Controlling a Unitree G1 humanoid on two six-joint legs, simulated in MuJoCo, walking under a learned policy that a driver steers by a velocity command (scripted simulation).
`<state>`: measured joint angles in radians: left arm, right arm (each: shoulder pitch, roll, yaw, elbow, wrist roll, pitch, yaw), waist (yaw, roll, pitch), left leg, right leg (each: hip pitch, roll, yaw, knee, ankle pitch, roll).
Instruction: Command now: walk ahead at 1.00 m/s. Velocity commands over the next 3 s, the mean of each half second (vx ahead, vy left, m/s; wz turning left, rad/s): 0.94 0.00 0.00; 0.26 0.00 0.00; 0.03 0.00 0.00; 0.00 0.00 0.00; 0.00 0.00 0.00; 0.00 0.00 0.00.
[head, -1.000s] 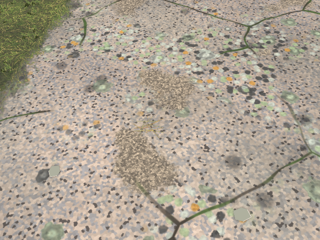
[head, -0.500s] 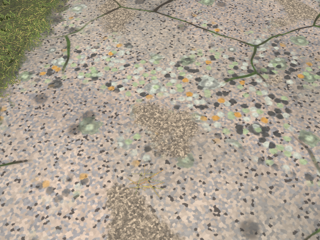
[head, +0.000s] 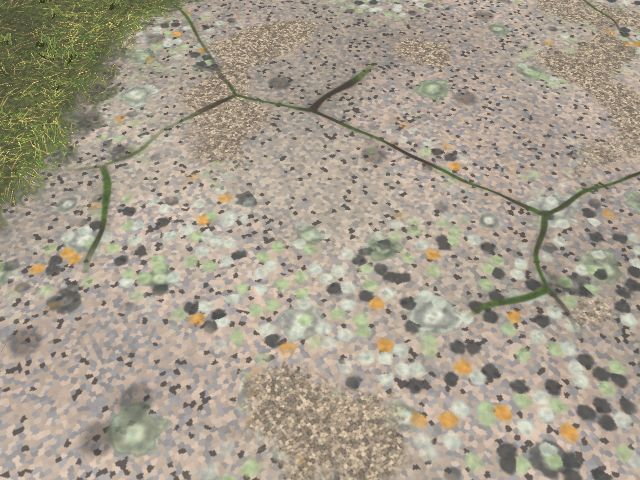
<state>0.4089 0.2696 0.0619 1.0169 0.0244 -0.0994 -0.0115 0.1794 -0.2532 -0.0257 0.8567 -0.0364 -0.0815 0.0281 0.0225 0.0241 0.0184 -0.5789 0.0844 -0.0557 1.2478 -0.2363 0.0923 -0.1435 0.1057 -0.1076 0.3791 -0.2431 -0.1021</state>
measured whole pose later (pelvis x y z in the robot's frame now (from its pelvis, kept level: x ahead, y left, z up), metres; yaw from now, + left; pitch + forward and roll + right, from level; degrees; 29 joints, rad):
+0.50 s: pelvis +0.49 +0.05 +0.00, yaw +0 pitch +0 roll +1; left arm 0.10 0.26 0.02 0.81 0.04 -0.08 -0.03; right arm 0.46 -0.26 -0.04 1.02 -0.01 -0.11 0.01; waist -0.04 -0.03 0.04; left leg -0.06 -0.10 0.08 0.30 -0.24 0.09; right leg -0.66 -0.09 0.02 1.00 -0.18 -0.05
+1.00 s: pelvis +0.73 +0.04 +0.00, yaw +0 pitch -1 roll +0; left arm 0.29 0.19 -0.01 1.00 0.02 -0.05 0.00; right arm 0.17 -0.20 -0.01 0.99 -0.02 0.03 -0.03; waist 0.02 0.02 0.05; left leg -0.34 0.02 -0.05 0.67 -0.32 0.00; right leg -0.31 0.07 -0.07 0.41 -0.08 -0.09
